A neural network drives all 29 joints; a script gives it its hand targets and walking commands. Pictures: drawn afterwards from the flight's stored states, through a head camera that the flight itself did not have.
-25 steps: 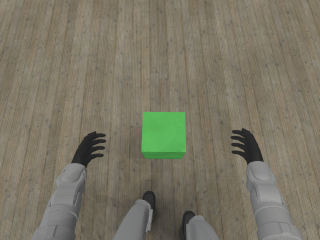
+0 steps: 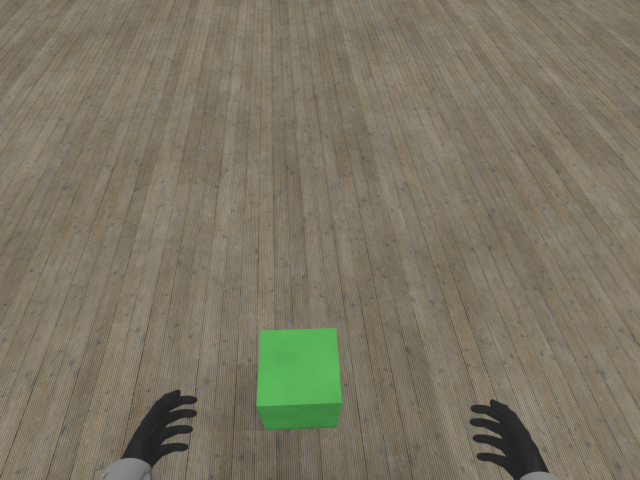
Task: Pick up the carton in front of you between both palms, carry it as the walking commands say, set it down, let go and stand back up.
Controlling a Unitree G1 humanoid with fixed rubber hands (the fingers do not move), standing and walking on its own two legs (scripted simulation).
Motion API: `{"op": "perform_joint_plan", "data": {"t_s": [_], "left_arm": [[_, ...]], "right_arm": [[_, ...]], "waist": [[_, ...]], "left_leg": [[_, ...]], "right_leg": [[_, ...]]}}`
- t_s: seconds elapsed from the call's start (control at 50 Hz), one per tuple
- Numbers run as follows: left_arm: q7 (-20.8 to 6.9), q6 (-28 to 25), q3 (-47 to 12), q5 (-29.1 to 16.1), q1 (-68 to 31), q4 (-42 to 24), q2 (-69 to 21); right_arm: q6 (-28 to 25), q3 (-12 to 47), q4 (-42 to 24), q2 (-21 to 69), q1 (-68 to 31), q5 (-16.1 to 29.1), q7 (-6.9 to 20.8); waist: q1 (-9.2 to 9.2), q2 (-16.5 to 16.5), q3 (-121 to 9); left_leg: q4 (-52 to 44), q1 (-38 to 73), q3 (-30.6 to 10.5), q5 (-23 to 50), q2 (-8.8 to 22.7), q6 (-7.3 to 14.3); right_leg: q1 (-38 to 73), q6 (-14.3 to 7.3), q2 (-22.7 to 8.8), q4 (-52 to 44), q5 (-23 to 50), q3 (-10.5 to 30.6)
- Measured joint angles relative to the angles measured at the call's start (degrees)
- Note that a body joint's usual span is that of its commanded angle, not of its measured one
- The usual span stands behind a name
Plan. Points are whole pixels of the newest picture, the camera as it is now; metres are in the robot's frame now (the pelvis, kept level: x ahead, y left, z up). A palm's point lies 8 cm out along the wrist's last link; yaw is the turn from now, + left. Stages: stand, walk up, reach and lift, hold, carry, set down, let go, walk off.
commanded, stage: let go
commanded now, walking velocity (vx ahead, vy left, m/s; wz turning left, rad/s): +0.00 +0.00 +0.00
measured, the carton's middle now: (299, 380) +0.45 +0.07 -0.65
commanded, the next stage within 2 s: stand in 0.32 s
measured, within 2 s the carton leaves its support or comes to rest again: neither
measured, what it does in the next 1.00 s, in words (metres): stands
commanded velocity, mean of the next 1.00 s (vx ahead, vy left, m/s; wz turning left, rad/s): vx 0.00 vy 0.00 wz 0.00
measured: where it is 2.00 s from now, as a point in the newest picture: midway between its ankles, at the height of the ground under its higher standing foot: outside the picture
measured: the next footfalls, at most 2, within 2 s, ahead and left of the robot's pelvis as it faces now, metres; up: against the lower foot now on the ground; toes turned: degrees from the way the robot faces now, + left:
none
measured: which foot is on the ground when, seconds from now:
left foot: down 0.00-1.00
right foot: down 0.00-1.00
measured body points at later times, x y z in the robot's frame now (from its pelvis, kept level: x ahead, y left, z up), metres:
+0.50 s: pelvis +0.01 +0.01 -0.01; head +0.01 +0.03 +0.44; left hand +0.16 +0.29 -0.10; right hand +0.16 -0.26 -0.09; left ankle +0.03 +0.13 -0.74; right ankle -0.06 -0.11 -0.74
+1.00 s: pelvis +0.00 +0.02 +0.00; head +0.00 +0.04 +0.45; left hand +0.12 +0.31 -0.12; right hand +0.12 -0.26 -0.11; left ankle +0.03 +0.13 -0.74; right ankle -0.06 -0.11 -0.74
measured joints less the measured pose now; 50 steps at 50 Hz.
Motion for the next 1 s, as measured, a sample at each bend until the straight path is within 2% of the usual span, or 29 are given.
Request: {"op": "perform_joint_plan", "data": {"t_s": [0.18, 0.32, 0.42, 0.54, 1.0], "left_arm": [[0.08, 2.01, 0.10, 0.76, -0.75, 0.08, -0.23], [2.49, 5.99, -0.59, 1.08, -0.54, -1.01, 0.93], [3.33, -0.06, 0.58, 0.01, -1.33, 7.02, 2.84], [3.83, -3.80, 1.71, 0.49, -0.33, 12.95, 4.73], [5.70, -5.80, 0.30, 0.57, 0.27, 20.25, 5.40]], "right_arm": [[2.27, 0.27, -1.03, 0.18, -0.22, -0.13, 0.27], [0.94, 0.98, 0.76, 0.15, 0.22, 0.39, -1.81], [-1.88, -0.09, 9.90, -1.76, -1.21, -1.05, -3.39], [-4.13, -1.91, 15.00, -4.29, -1.32, -1.28, -4.05], [-5.20, -0.78, 22.74, -4.21, -1.80, -0.83, -5.37]], "waist": [[0.20, 0.15, 1.36], [0.17, 0.73, -0.17], [0.27, 0.78, -3.53], [0.02, 0.03, -4.70], [-0.31, 0.75, -3.61]], "left_leg": [[0.21, 2.77, 0.67, -0.90, 0.06, 0.19], [2.76, 1.16, 0.19, -2.18, -0.47, 0.58], [6.75, -2.19, -0.05, -4.27, 0.12, 0.80], [7.71, -2.97, 0.06, -5.07, 0.45, 0.94], [5.92, -2.00, 0.40, -3.48, 0.27, 1.53]], "right_leg": [[2.90, 0.22, -0.04, -0.53, -0.25, 0.69], [1.99, 0.68, -0.45, 1.12, -1.35, 0.09], [-0.23, 0.89, 0.25, 2.79, -2.28, -0.14], [-0.48, 0.99, 0.56, 2.40, -2.27, 0.03], [0.59, 1.64, 0.25, 0.14, -0.37, 0.35]]}}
